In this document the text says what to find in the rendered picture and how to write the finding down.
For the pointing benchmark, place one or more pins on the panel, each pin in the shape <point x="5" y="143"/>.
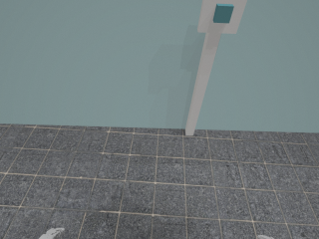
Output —
<point x="212" y="32"/>

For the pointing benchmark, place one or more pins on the button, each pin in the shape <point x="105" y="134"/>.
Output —
<point x="222" y="13"/>

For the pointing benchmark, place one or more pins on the robot left hand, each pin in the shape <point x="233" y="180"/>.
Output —
<point x="53" y="233"/>

